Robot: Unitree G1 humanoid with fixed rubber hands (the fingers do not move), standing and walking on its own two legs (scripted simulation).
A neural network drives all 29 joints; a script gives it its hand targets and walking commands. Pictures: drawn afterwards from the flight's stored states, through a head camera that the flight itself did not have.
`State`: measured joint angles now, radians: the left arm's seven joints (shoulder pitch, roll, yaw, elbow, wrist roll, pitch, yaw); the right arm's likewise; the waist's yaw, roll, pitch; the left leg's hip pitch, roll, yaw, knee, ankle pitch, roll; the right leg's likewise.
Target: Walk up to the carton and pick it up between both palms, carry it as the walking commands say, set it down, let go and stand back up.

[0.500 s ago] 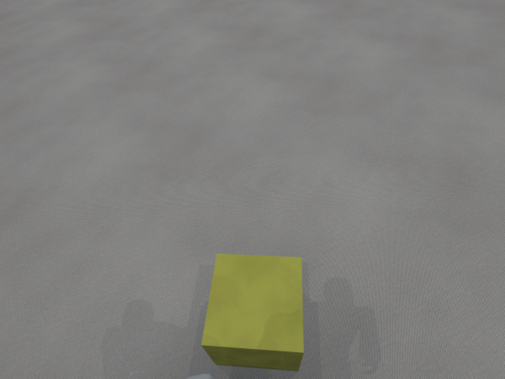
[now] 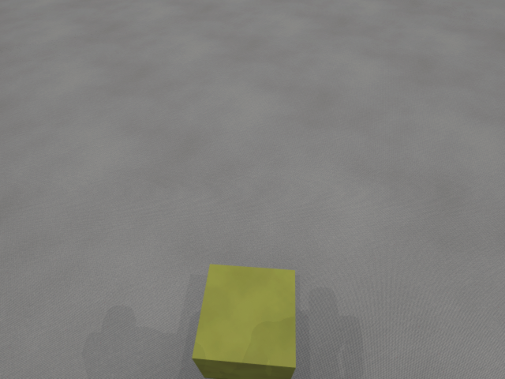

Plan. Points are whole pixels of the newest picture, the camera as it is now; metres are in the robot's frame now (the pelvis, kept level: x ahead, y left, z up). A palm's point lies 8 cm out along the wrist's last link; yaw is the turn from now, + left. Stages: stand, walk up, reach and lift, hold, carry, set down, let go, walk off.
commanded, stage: walk up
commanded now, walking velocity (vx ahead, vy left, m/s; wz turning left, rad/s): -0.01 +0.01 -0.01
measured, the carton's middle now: (248, 324) +0.41 +0.03 -0.64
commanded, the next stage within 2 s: stand in 0.24 s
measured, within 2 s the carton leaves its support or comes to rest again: neither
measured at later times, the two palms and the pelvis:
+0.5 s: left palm out of the picture -0.03 +0.21 -0.15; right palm out of the picture -0.03 -0.18 -0.15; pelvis +0.00 +0.01 +0.00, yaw +0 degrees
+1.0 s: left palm out of the picture +0.11 +0.21 -0.17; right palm out of the picture +0.09 -0.18 -0.17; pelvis -0.04 +0.03 -0.04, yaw -2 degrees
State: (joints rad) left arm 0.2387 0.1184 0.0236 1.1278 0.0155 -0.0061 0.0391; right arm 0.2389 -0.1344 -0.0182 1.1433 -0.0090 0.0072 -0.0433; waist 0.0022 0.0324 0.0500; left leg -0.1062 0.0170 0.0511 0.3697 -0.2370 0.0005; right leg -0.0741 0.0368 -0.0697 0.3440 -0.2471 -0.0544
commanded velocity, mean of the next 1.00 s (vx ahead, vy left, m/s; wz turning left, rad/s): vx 0.00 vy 0.00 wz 0.00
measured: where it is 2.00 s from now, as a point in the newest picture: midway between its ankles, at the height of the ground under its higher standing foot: outside the picture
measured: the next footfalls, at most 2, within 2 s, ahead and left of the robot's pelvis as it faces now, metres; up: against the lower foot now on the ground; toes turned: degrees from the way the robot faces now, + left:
none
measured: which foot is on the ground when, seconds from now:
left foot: down 0.00-1.00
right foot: down 0.00-1.00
